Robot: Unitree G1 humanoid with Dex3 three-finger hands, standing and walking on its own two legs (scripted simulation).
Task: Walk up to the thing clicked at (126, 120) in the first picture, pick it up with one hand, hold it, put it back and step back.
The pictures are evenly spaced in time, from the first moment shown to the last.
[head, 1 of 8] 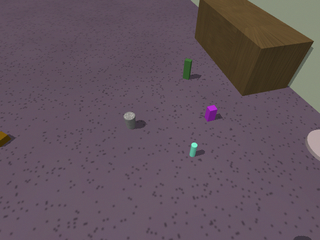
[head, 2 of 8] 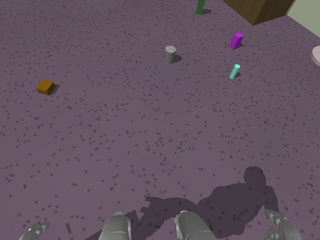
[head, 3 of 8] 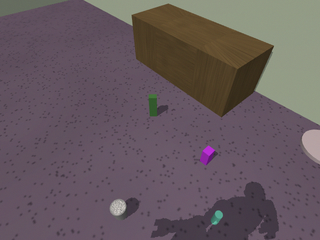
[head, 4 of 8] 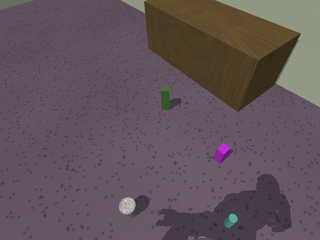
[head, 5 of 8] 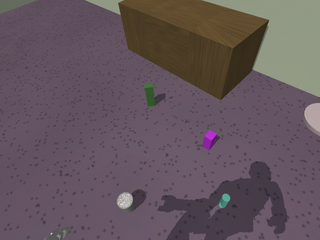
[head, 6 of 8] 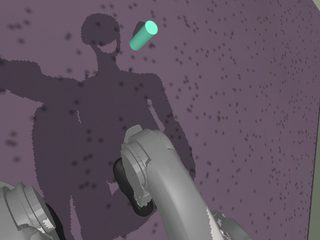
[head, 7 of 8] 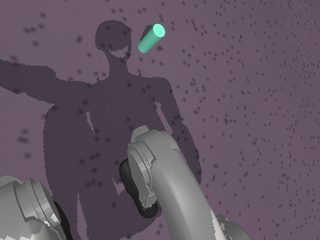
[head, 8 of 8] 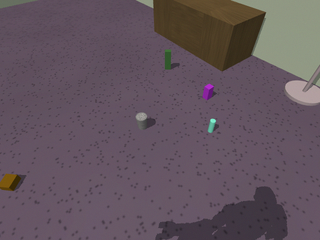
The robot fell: no
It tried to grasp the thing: yes
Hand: left
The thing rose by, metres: 0.62
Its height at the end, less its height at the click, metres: +0.00
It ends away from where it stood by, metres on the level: 0.02
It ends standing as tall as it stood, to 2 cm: yes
